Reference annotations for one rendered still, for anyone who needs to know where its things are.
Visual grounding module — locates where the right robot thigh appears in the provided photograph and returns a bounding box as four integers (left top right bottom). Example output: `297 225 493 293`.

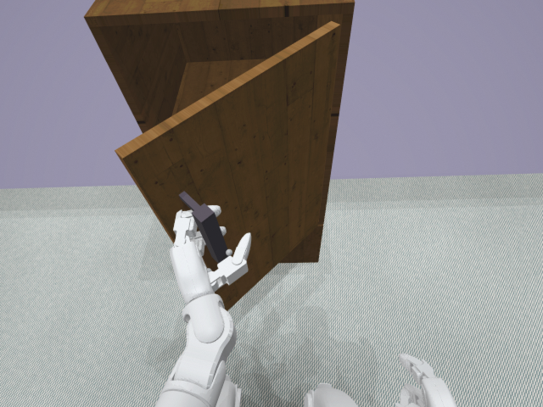
304 387 359 407

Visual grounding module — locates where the robot thigh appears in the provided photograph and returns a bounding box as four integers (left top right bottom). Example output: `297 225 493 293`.
304 387 359 407
216 381 242 407

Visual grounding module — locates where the cupboard door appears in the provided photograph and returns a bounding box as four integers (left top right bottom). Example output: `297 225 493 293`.
115 21 340 311

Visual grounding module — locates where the right robot hand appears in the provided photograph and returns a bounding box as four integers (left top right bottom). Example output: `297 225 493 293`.
395 354 457 407

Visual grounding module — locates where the left robot hand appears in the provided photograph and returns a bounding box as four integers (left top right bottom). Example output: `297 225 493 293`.
170 205 251 305

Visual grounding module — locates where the left robot thigh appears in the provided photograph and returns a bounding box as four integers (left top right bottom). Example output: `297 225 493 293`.
216 381 242 407

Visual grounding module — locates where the robot left forearm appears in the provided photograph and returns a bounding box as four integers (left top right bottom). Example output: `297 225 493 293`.
155 293 237 407

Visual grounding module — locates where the handle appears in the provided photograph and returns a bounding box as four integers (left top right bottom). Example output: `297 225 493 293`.
179 191 228 264

